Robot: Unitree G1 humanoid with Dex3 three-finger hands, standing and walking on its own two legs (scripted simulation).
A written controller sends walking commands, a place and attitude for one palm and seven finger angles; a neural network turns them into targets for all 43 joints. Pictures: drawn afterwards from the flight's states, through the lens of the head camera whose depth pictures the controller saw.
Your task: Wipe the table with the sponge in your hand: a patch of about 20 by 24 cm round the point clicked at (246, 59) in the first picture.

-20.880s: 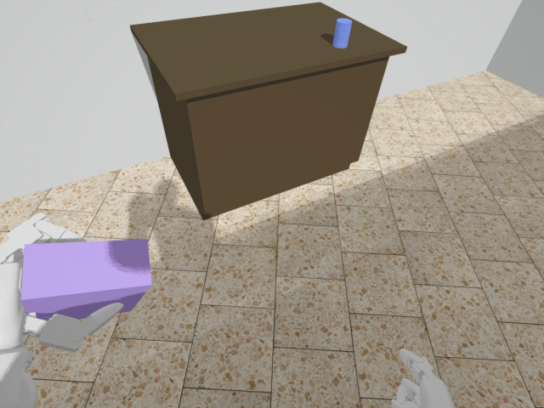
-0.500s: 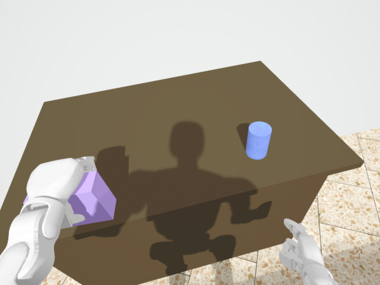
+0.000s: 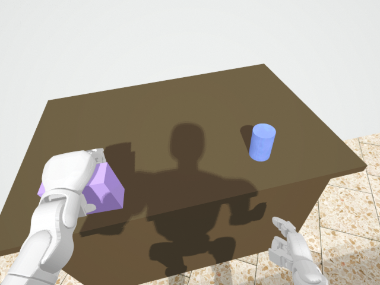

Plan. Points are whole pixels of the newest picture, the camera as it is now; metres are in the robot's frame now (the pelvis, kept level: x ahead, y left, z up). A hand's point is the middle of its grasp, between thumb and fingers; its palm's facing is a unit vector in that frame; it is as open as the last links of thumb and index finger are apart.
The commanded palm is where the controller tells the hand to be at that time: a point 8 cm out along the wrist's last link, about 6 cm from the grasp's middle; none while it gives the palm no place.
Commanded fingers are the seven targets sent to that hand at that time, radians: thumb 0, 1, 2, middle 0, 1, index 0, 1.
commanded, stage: move the sponge above the wiping area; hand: left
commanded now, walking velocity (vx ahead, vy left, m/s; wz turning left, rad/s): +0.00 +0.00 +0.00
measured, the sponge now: (89, 195) +0.25 +0.28 +0.06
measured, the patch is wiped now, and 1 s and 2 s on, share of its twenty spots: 0.00 0.00 0.00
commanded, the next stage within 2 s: none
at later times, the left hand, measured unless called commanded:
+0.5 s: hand (81, 182) +0.26 +0.29 +0.10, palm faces +0.04 -0.04 -1.00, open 9.5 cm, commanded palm +0.24 +0.28 +0.16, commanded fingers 0.00 0.10 1.30 -1.20 -1.60 -1.20 -1.60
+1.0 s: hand (73, 178) +0.27 +0.32 +0.09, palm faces +0.04 -0.05 -1.00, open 9.5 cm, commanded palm +0.25 +0.30 +0.15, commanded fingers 0.00 0.10 1.30 -1.20 -1.60 -1.20 -1.60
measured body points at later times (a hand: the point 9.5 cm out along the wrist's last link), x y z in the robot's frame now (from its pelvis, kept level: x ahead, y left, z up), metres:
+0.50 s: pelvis +0.00 -0.02 +0.00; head -0.01 -0.06 +0.45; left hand +0.25 +0.29 +0.15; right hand +0.22 -0.24 -0.10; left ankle +0.05 +0.13 -0.74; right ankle -0.01 -0.11 -0.74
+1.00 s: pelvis +0.01 +0.00 +0.00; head +0.00 -0.04 +0.45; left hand +0.27 +0.32 +0.14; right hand +0.22 -0.22 -0.10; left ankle +0.05 +0.13 -0.74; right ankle -0.01 -0.11 -0.74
